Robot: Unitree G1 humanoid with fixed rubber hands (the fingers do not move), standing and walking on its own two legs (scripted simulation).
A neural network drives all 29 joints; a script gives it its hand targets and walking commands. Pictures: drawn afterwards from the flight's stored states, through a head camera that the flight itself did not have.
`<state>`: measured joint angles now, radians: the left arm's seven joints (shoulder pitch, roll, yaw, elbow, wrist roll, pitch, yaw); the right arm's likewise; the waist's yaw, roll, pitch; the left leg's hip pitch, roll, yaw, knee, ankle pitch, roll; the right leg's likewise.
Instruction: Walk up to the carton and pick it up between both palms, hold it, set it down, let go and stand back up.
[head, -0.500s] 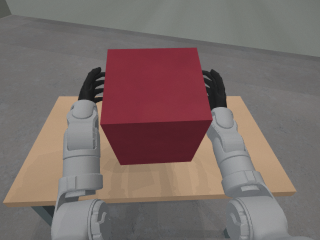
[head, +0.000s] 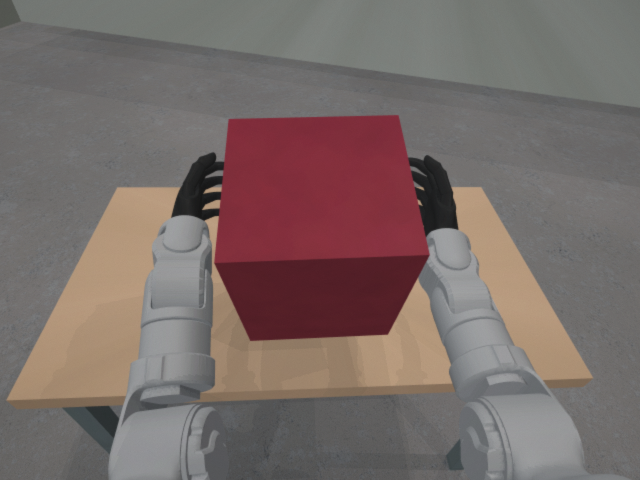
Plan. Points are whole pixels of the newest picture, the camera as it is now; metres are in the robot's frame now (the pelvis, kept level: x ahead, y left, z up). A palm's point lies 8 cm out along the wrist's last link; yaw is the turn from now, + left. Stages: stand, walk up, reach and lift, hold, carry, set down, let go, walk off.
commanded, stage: set down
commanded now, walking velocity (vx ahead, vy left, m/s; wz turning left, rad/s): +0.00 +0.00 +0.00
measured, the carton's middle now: (317, 238) +0.41 +0.01 +0.10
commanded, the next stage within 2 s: none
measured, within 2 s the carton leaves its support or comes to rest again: neither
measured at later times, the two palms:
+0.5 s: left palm (204, 230) +0.39 +0.16 +0.13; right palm (435, 234) +0.39 -0.14 +0.13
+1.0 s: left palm (211, 242) +0.41 +0.16 +0.09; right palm (422, 240) +0.42 -0.14 +0.09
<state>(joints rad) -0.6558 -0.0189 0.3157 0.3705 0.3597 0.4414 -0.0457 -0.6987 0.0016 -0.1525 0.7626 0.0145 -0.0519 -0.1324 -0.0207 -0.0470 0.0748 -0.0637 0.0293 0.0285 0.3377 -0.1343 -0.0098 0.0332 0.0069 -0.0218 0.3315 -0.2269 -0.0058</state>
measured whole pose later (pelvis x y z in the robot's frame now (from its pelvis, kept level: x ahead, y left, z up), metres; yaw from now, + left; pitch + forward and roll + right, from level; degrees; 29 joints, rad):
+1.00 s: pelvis +0.02 +0.00 +0.00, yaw +0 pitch +2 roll +0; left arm -0.64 -0.07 0.38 0.56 0.36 0.20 0.02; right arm -0.70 -0.01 -0.22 0.91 -0.06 -0.16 -0.08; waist 0.00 -0.04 0.04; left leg -0.21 0.03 0.03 0.33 -0.14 -0.02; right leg -0.12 0.01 -0.02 0.33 -0.24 -0.01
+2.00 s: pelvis +0.03 +0.00 +0.00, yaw +0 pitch +5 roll +0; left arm -0.63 -0.08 0.44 0.76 0.36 -0.04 0.06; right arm -0.71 0.01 -0.34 1.00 -0.19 -0.26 -0.05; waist 0.01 -0.04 -0.01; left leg -0.28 0.03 0.03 0.33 -0.13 -0.02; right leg -0.19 0.01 -0.02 0.33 -0.23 -0.01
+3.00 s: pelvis +0.03 +0.00 +0.00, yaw +0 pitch +7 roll +0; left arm -0.63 -0.10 0.50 0.79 0.37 -0.14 0.06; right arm -0.71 0.04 -0.41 0.97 -0.27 -0.26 -0.02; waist 0.01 -0.04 -0.01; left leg -0.31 0.03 0.04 0.33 -0.14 -0.02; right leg -0.22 0.01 -0.02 0.33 -0.23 -0.01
